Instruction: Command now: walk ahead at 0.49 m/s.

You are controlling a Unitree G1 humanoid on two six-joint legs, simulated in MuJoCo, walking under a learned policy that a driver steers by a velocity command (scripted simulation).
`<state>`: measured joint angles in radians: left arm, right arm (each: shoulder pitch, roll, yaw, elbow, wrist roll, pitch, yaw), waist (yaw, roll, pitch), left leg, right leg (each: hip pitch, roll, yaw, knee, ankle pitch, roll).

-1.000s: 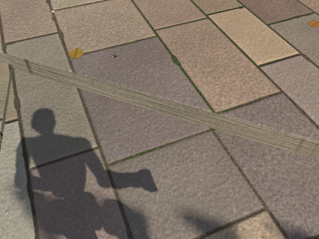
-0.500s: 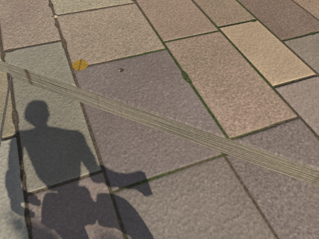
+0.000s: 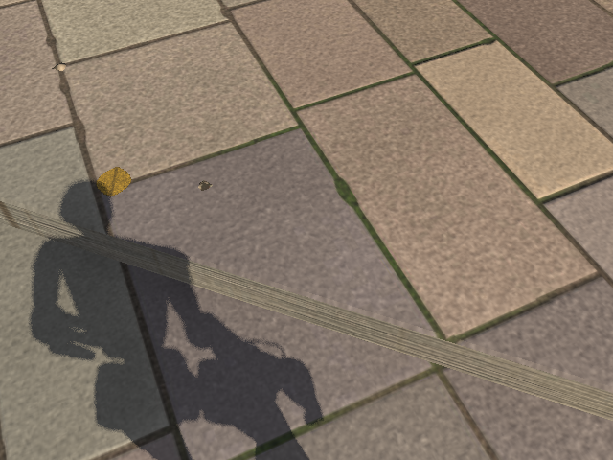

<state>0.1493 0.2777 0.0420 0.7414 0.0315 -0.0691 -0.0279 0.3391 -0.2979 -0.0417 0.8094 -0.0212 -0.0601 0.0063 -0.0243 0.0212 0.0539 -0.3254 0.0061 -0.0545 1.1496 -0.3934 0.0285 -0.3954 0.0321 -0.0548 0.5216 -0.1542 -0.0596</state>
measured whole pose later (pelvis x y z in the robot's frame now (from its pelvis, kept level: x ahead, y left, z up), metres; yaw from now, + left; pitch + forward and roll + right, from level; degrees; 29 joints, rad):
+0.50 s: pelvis +0.27 +0.05 +0.01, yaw +0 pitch +0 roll -1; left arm 0.32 0.27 0.04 0.92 0.02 -0.05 -0.02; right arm 0.19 -0.26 -0.03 0.82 -0.03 -0.07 0.01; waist 0.02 -0.02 0.04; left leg -0.29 -0.01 0.08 0.46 -0.18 0.06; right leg -0.32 0.00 -0.01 1.03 -0.37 -0.07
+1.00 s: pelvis +0.53 +0.01 +0.01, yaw -3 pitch -1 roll +1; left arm 0.29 0.23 0.05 0.96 0.02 -0.04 0.00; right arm 0.28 -0.23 -0.03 0.94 -0.04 -0.07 0.02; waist 0.00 0.03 0.03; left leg -0.44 0.02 0.03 1.35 -0.33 0.05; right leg -0.27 0.06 -0.07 0.49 -0.22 -0.11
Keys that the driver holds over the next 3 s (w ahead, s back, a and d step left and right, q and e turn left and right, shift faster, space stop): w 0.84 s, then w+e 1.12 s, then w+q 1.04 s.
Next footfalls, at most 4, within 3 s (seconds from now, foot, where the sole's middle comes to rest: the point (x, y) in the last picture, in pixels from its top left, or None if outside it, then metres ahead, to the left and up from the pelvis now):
0.38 left None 0.35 0.13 -0.77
0.88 right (348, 388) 0.60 -0.06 -0.77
1.36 left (287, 227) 0.97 0.07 -0.64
1.96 right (409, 172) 1.13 -0.25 -0.64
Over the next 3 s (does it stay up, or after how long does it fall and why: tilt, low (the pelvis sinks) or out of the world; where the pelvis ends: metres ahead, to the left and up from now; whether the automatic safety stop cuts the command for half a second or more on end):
stays up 1.61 -0.41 0.12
